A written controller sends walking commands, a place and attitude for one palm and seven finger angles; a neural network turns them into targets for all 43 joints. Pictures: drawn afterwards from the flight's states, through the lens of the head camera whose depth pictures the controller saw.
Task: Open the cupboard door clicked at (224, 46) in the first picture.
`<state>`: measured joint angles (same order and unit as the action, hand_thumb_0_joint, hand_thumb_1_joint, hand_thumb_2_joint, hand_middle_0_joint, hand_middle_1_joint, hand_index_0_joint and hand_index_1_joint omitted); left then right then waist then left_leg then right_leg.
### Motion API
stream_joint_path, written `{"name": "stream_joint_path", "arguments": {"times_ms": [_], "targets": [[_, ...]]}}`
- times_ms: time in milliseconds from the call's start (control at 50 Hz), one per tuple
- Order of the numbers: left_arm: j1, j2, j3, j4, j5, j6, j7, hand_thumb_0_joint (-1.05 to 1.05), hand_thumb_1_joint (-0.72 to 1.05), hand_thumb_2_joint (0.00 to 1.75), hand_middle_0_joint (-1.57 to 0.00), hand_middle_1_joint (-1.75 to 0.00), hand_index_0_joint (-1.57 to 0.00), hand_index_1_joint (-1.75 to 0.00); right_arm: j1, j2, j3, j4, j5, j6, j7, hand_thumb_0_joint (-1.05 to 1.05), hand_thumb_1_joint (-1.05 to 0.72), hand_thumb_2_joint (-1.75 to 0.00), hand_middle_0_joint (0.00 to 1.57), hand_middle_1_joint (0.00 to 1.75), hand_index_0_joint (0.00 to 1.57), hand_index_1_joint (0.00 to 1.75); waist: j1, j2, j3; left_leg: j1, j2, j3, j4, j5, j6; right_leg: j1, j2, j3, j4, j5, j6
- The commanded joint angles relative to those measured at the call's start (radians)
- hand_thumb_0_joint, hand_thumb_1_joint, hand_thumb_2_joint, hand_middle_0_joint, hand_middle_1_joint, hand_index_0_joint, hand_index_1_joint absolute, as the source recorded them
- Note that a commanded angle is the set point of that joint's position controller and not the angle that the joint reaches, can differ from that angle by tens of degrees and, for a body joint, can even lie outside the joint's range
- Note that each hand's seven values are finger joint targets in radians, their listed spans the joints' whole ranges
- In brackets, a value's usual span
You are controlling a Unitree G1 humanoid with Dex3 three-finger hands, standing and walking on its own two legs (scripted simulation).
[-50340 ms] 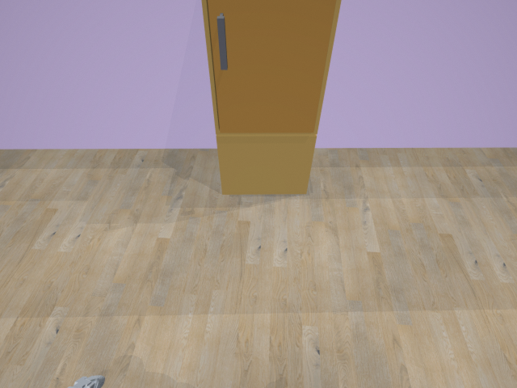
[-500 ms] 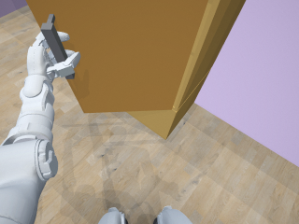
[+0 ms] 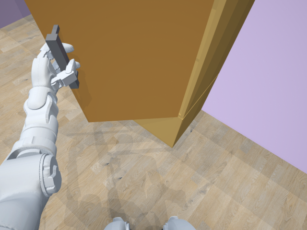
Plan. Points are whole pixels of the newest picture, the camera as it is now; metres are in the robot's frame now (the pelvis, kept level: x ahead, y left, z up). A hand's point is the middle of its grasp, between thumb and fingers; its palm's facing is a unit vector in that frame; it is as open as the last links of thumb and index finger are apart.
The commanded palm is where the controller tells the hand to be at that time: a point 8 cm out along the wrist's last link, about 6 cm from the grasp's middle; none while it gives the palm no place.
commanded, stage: pull the door open along its arc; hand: left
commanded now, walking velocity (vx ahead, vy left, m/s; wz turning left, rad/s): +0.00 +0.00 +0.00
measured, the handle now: (66, 59) +0.55 +0.20 +0.10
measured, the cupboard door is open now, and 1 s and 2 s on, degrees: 43 84 86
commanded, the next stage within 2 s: open thumb and fingers to let go in 0.82 s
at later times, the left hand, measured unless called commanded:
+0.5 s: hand (92, 123) +0.35 +0.11 +0.10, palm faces +0.34 -0.94 +0.05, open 6.3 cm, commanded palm +0.29 +0.18 +0.10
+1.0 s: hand (128, 154) +0.27 +0.04 +0.11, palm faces +0.39 -0.92 +0.00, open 6.1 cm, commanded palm +0.23 +0.08 +0.10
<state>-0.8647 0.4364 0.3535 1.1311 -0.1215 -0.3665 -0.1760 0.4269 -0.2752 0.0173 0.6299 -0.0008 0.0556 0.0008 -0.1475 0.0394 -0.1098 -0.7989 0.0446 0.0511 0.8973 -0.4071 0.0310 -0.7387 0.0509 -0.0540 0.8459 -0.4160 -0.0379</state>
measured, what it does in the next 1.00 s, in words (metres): stands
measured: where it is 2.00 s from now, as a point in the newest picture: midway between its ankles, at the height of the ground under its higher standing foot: outside the picture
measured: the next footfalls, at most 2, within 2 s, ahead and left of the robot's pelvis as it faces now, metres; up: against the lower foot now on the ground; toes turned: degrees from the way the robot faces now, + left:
none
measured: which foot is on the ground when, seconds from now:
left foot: down 0.00-1.00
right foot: down 0.00-1.00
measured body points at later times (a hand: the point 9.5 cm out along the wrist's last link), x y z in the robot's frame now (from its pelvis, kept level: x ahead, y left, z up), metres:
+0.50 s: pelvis +0.00 -0.01 +0.02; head +0.02 -0.02 +0.47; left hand +0.32 +0.16 +0.10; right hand +0.18 -0.23 -0.08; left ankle +0.01 +0.10 -0.69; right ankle -0.01 -0.10 -0.69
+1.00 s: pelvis -0.01 -0.05 +0.02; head -0.01 -0.08 +0.47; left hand +0.25 +0.08 +0.11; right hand +0.18 -0.26 -0.08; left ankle +0.01 +0.10 -0.69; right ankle -0.01 -0.10 -0.69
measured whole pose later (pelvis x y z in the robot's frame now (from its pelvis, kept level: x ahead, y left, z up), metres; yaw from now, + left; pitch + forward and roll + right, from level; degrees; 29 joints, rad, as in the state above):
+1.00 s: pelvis -0.01 -0.05 +0.02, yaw +5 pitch +2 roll +1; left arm 0.13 -0.08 -0.26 0.02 0.03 -0.10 0.55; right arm 0.19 -0.20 0.01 0.59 -0.06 0.06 -0.01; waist -0.02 0.06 -0.07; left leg -0.44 0.02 -0.02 0.75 -0.35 -0.02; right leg -0.38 0.04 -0.12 0.75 -0.42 -0.10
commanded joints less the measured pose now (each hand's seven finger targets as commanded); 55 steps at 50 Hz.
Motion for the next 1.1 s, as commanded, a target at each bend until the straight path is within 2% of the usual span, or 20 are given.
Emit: {"name": "stream_joint_path", "arguments": {"times_ms": [0,120,180,200,220,260,280,320,340,380,440,480,580,680,820,860,900,980,1060,1080], "targets": [[-0.251,0.171,0.013,-0.282,-0.036,-0.060,-0.023,0.00,0.90,0.90,-0.40,-1.35,-0.40,-1.35,0.107,-0.156,-0.061,-0.095,0.012,-0.013,-0.004,0.00,-0.90,-0.90,0.20,0.30,0.20,0.30,0.044,0.008,-0.466,0.332,-0.039,-0.056,-0.078,0.421,0.011,0.247,0.011,0.042,-0.092,0.496,0.021],[0.074,0.033,-0.059,-0.469,-0.082,-0.019,-0.025,0.00,0.90,0.90,-0.40,-1.35,-0.40,-1.35,0.031,-0.133,-0.066,-0.153,0.032,-0.022,0.009,0.00,-0.90,-0.90,0.20,0.30,0.20,0.30,0.091,-0.013,-0.385,0.339,-0.044,-0.029,-0.115,0.427,0.015,0.306,0.004,0.038,-0.120,0.552,0.020],[0.212,0.007,-0.075,-0.605,-0.097,-0.001,-0.013,0.00,0.90,0.90,-0.40,-1.35,-0.40,-1.35,-0.011,-0.127,-0.064,-0.178,0.039,-0.032,0.012,0.00,-0.90,-0.90,0.20,0.30,0.20,0.30,0.112,-0.012,-0.352,0.343,-0.046,-0.022,-0.136,0.417,0.014,0.332,-0.003,0.038,-0.129,0.551,0.022],[0.214,-0.019,0.075,-0.702,-0.169,0.012,0.137,0.00,0.90,0.90,-0.40,-1.35,-0.40,-1.35,-0.059,-0.095,-0.064,-0.185,0.032,-0.046,0.013,0.00,-0.90,-0.90,0.20,0.30,0.20,0.30,0.206,-0.034,-0.343,0.314,-0.048,-0.023,-0.151,0.411,0.001,0.345,-0.001,0.015,-0.142,0.496,0.019],[0.304,-0.111,-0.020,-0.730,-0.141,0.033,0.210,0.00,0.90,0.90,-0.40,-1.35,-0.40,-1.35,-0.077,-0.092,-0.060,-0.190,0.028,-0.059,0.022,0.00,-0.90,-0.90,0.20,0.30,0.20,0.30,0.175,0.000,-0.311,0.339,-0.049,-0.017,-0.162,0.400,-0.005,0.335,0.000,0.012,-0.145,0.476,0.021],[0.438,-0.149,-0.041,-0.834,-0.111,0.049,0.299,0.00,0.90,0.90,-0.40,-1.35,-0.40,-1.35,-0.096,-0.089,-0.060,-0.197,0.021,-0.072,0.035,0.00,-0.90,-0.90,0.20,0.30,0.20,0.30,0.182,-0.030,-0.293,0.362,-0.041,-0.026,-0.165,0.438,-0.009,0.331,-0.001,-0.003,-0.136,0.477,0.020],[0.487,-0.162,-0.052,-0.886,-0.090,0.055,0.345,0.00,0.90,0.90,-0.40,-1.35,-0.40,-1.35,-0.102,-0.087,-0.061,-0.198,0.013,-0.071,0.039,0.00,-0.90,-0.90,0.20,0.30,0.20,0.30,0.182,-0.080,-0.303,0.363,-0.042,-0.025,-0.167,0.450,-0.008,0.357,-0.005,-0.003,-0.135,0.504,0.023],[0.528,-0.206,-0.101,-0.970,-0.030,0.076,0.433,0.00,0.90,0.90,-0.40,-1.35,-0.40,-1.35,-0.129,-0.077,-0.060,-0.206,0.000,-0.066,0.043,0.00,-0.90,-0.90,0.20,0.30,0.20,0.30,0.178,-0.083,-0.288,0.366,-0.041,-0.022,-0.172,0.448,-0.010,0.366,-0.013,0.002,-0.132,0.514,0.025],[0.524,-0.191,-0.097,-1.005,0.000,0.083,0.477,0.00,0.90,0.90,-0.40,-1.35,-0.40,-1.35,-0.136,-0.077,-0.060,-0.205,-0.008,-0.062,0.041,0.00,-0.90,-0.90,0.20,0.30,0.20,0.30,0.179,-0.096,-0.286,0.367,-0.043,-0.024,-0.172,0.431,-0.008,0.376,-0.018,0.008,-0.135,0.504,0.024],[0.552,-0.251,-0.165,-1.045,0.063,0.112,0.550,0.00,0.90,0.90,-0.40,-1.35,-0.40,-1.35,-0.179,-0.062,-0.053,-0.214,-0.017,-0.048,0.039,0.00,-0.90,-0.90,0.20,0.30,0.20,0.30,0.175,-0.084,-0.250,0.367,-0.043,-0.024,-0.186,0.377,-0.009,0.366,-0.028,0.014,-0.148,0.446,0.023],[0.561,-0.296,-0.208,-1.082,0.108,0.156,0.640,0.00,0.90,0.90,-0.40,-1.35,-0.40,-1.35,-0.226,-0.051,-0.048,-0.218,-0.028,-0.024,0.021,0.00,-0.90,-0.90,0.20,0.30,0.20,0.30,0.166,-0.106,-0.204,0.374,-0.045,-0.028,-0.199,0.305,-0.009,0.373,-0.040,0.029,-0.195,0.369,0.023],[0.577,-0.372,-0.272,-1.128,0.116,0.178,0.678,0.00,0.90,0.90,-0.40,-1.35,-0.40,-1.35,-0.263,-0.036,-0.039,-0.225,-0.030,-0.015,0.014,0.00,-0.90,-0.90,0.20,0.30,0.20,0.30,0.164,-0.088,-0.194,0.392,-0.047,-0.030,-0.210,0.282,-0.011,0.379,-0.046,0.031,-0.212,0.342,0.021],[0.699,-0.479,-0.399,-1.219,0.148,0.202,0.714,0.00,0.90,0.90,-0.40,-1.35,-0.40,-1.35,-0.294,-0.017,-0.037,-0.231,-0.045,0.000,0.004,0.00,-0.90,-0.90,0.20,0.30,0.20,0.30,0.157,-0.100,-0.201,0.423,-0.048,-0.036,-0.207,0.295,-0.014,0.416,-0.059,0.039,-0.222,0.415,0.024],[0.802,-0.528,-0.496,-1.315,0.183,0.208,0.720,0.00,0.90,0.90,-0.40,-1.35,-0.40,-1.35,-0.323,-0.003,-0.034,-0.243,-0.049,0.005,0.003,0.00,-0.90,-0.90,0.20,0.30,0.20,0.30,0.147,-0.101,-0.165,0.432,-0.048,-0.044,-0.207,0.280,-0.015,0.429,-0.076,0.057,-0.238,0.458,0.029],[0.903,-0.625,-0.620,-1.364,0.196,0.213,0.724,0.00,0.90,0.90,-0.40,-1.35,-0.40,-1.35,-0.366,0.015,-0.025,-0.251,-0.051,-0.028,0.002,0.00,-0.90,-0.90,0.20,0.30,0.20,0.30,0.142,-0.133,-0.104,0.426,-0.061,-0.059,-0.183,0.219,-0.013,0.402,-0.099,0.088,-0.289,0.385,0.038],[0.889,-0.639,-0.638,-1.375,0.181,0.214,0.725,0.00,0.90,0.90,-0.40,-1.35,-0.40,-1.35,-0.378,0.016,-0.026,-0.244,-0.050,-0.043,0.004,0.00,-0.90,-0.90,0.20,0.30,0.20,0.30,0.140,-0.136,-0.095,0.426,-0.065,-0.064,-0.172,0.199,-0.015,0.395,-0.110,0.109,-0.314,0.342,0.040],[0.742,-0.584,-0.586,-1.344,0.172,0.206,0.745,0.00,0.90,0.90,-0.40,-1.35,-0.40,-1.35,-0.388,0.011,-0.021,-0.217,-0.050,-0.049,-0.007,0.00,-0.90,-0.90,0.20,0.30,0.20,0.30,0.122,-0.163,-0.069,0.397,-0.072,-0.072,-0.160,0.153,-0.015,0.361,-0.124,0.146,-0.343,0.253,0.048],[0.705,-0.577,-0.563,-1.287,0.176,0.195,0.755,0.00,0.62,0.78,-0.38,-1.32,-0.38,-1.32,-0.399,0.017,-0.020,-0.196,-0.057,-0.062,-0.014,0.00,-0.90,-0.90,0.20,0.30,0.20,0.30,0.139,-0.148,-0.080,0.382,-0.078,-0.079,-0.156,0.134,-0.015,0.357,-0.139,0.176,-0.359,0.185,0.047],[0.741,-0.602,-0.590,-1.277,0.193,0.187,0.740,0.00,0.34,0.66,-0.36,-1.29,-0.36,-1.29,-0.373,0.016,-0.030,-0.199,-0.054,-0.064,-0.008,0.00,-0.90,-0.90,0.20,0.30,0.20,0.30,0.148,-0.130,-0.165,0.399,-0.073,-0.074,-0.168,0.187,-0.014,0.395,-0.128,0.138,-0.296,0.308,0.043],[0.711,-0.613,-0.607,-1.277,0.199,0.185,0.739,0.00,0.27,0.63,-0.35,-1.28,-0.35,-1.28,-0.369,0.014,-0.031,-0.196,-0.054,-0.066,-0.007,0.00,-0.90,-0.90,0.20,0.30,0.20,0.30,0.135,-0.130,-0.159,0.407,-0.072,-0.074,-0.164,0.197,-0.012,0.380,-0.125,0.128,-0.287,0.332,0.045]]}}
